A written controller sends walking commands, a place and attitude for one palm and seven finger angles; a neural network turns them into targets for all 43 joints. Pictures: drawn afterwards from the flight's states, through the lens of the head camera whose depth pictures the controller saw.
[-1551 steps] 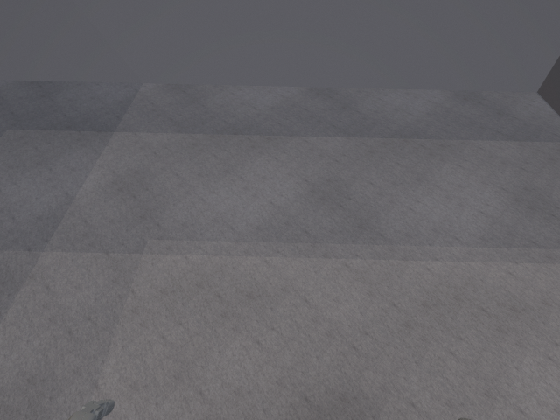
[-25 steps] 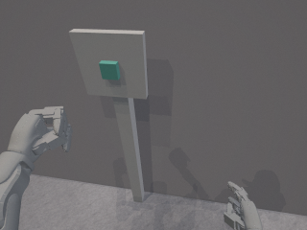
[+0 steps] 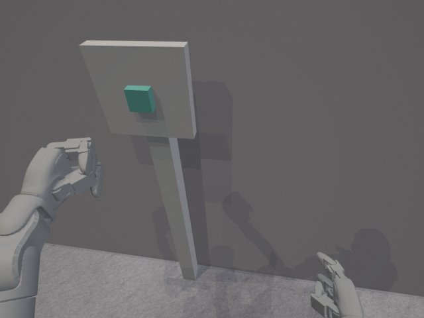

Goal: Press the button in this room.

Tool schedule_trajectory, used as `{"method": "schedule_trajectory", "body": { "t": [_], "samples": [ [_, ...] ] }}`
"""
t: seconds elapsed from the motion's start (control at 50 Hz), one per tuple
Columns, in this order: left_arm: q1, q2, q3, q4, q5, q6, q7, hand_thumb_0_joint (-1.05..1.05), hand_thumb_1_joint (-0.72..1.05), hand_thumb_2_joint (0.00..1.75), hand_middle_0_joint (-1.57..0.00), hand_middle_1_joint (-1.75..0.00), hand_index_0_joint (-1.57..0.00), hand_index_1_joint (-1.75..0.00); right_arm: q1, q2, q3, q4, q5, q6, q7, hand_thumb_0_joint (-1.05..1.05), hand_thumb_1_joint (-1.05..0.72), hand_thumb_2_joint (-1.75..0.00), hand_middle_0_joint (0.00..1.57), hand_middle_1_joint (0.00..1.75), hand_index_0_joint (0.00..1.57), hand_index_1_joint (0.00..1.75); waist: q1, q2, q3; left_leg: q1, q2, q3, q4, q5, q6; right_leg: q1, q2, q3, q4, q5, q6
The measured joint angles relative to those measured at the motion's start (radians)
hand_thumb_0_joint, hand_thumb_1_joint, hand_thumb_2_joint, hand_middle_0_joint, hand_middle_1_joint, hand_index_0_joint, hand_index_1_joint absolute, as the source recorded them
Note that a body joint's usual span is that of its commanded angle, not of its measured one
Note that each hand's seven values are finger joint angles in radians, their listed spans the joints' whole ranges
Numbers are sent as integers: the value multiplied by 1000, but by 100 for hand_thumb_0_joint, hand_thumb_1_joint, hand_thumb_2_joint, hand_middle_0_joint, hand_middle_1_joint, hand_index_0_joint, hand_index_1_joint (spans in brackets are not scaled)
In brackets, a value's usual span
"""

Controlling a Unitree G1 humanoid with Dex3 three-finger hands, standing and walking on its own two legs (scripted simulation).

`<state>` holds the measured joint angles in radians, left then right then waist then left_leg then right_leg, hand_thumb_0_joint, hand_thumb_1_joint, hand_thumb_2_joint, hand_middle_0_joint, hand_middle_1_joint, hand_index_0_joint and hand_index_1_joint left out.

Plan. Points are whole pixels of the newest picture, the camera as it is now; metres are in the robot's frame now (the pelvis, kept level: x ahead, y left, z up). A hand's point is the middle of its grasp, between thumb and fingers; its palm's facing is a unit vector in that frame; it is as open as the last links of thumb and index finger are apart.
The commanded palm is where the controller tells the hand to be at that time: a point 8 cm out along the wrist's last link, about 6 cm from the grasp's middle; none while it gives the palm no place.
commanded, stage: aim a knuckle at the button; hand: left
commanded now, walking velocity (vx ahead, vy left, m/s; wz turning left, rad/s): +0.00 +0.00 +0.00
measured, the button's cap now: (140, 98) +0.48 +0.21 +0.22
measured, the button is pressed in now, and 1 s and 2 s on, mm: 0 0 0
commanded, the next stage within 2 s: press the button with the knuckle in 1.80 s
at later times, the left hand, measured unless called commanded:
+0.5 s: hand (124, 153) +0.32 +0.19 +0.19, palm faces -0.04 -1.00 -0.05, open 3.1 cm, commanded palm +0.30 +0.25 +0.20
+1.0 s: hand (145, 131) +0.40 +0.18 +0.19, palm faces -0.02 -1.00 -0.03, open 3.1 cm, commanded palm +0.36 +0.24 +0.19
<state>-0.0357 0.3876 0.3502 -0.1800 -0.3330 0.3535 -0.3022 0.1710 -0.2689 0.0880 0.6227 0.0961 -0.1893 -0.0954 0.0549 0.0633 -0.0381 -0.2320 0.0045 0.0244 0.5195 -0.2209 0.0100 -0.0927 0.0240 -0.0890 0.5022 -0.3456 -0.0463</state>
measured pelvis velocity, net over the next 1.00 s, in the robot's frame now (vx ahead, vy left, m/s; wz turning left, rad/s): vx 0.00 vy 0.01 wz -0.03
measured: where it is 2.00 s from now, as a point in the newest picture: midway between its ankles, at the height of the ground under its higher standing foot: outside the picture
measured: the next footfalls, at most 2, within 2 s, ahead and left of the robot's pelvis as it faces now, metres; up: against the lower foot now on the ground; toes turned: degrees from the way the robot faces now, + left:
none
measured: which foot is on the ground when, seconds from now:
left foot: down 0.00-1.00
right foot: down 0.00-1.00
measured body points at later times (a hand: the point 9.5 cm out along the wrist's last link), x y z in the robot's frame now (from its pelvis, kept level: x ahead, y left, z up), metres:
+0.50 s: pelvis +0.00 +0.01 +0.00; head -0.02 -0.01 +0.45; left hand +0.32 +0.25 +0.20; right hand +0.20 -0.21 -0.07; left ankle +0.04 +0.12 -0.73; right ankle -0.04 -0.08 -0.73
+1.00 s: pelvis +0.00 +0.01 +0.00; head -0.01 -0.01 +0.45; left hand +0.39 +0.23 +0.19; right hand +0.14 -0.24 -0.09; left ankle +0.04 +0.12 -0.73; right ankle -0.04 -0.08 -0.73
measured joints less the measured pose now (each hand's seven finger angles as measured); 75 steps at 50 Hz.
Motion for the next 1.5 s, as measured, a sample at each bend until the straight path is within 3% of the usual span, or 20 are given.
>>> {"method": "schedule_trajectory", "body": {
  "t": [0.2, 0.3, 0.38, 0.5, 0.68, 0.92, 1.06, 1.16, 1.24, 1.36, 1.5],
  "samples": [
    [-74, -9, -18, 69, 13, -42, 4, 1, 90, 90, -130, -150, -130, -150, 10, 2, -10, -9, -2, 14, 1, 2, -91, -90, 20, 30, 20, 30, -16, -8, 4, -1, -4, 15, -15, 0, 6, -9, -6, 15, -7, 2, 5],
    [-118, -14, -28, 131, 24, -29, 19, 1, 90, 90, -130, -150, -131, -150, 15, 4, -12, -7, 1, 34, 5, 2, -91, -90, 20, 30, 20, 30, -21, -10, -4, -3, -8, 18, -18, 0, 10, -12, -10, 18, -10, 2, 9],
    [-146, -32, -59, 155, 49, -21, 43, 1, 90, 90, -130, -150, -130, -150, 15, 3, -16, -13, 0, 45, 6, 2, -91, -90, 20, 30, 20, 30, -22, -8, 6, -4, -12, 19, -20, 2, 14, -13, -13, 18, -11, 4, 12],
    [-188, -64, -104, 166, 56, -58, 71, 1, 90, 90, -130, -150, -130, -150, 9, 13, -12, -6, -10, 56, 8, 2, -91, -90, 20, 30, 20, 30, -27, -13, 12, -1, -16, 23, -34, 11, 18, -15, -18, 22, -16, 10, 15],
    [-296, -35, -90, 334, 86, -43, 108, 1, 90, 90, -130, -150, -130, -150, 19, 18, -9, -5, -6, 101, 10, 2, -91, -90, 20, 30, 20, 30, -43, -20, 6, 2, -10, 26, -48, 20, 16, -12, -12, 26, -34, 23, 12],
    [-446, -49, -126, 513, 103, -130, 122, 1, 90, 90, -130, -150, -130, -150, 46, 2, -25, 24, -9, 116, 3, 2, -91, -90, 20, 30, 20, 30, -64, -26, 25, -15, -7, 26, -59, 33, 14, -33, -8, 26, -40, 34, 9],
    [-460, -29, -79, 597, 115, -149, 126, 1, 90, 90, -130, -150, -130, -150, 80, 1, -34, 17, -11, 138, 14, 2, -91, -90, 20, 30, 20, 30, -86, -24, 9, -13, 1, 44, -72, 32, 10, -42, -1, 46, -47, 37, 6],
    [-389, -16, -36, 552, 103, -181, 98, 1, 90, 90, -130, -150, -130, -150, 109, -4, -44, 9, -8, 144, 20, 2, -91, -90, 20, 30, 20, 30, -82, -25, -3, 3, 7, 53, -76, 23, 7, -28, 4, 56, -53, 32, 3],
    [-357, 0, -23, 530, 96, -173, 73, 1, 90, 90, -130, -150, -130, -150, 110, -10, -50, 8, -1, 145, 18, 2, -91, -90, 20, 30, 20, 30, -70, -28, -7, 4, 9, 47, -67, 16, 4, -22, 6, 51, -52, 28, 1],
    [-367, -2, -60, 531, 88, -151, 55, 1, 90, 90, -130, -150, -130, -150, 75, -21, -53, 5, 6, 135, 5, 2, -91, -90, 20, 30, 20, 30, -54, -21, 6, -17, 5, 26, -47, 16, 5, -29, 5, 29, -44, 26, 1],
    [-428, -18, -80, 554, 87, -177, 60, 1, 90, 90, -130, -150, -131, -150, 27, -6, -39, -2, 1, 121, 1, 2, -91, -90, 20, 30, 20, 30, -57, -28, 12, -31, 4, 20, -46, 25, 6, -43, 4, 23, -39, 31, 1]
  ]
}}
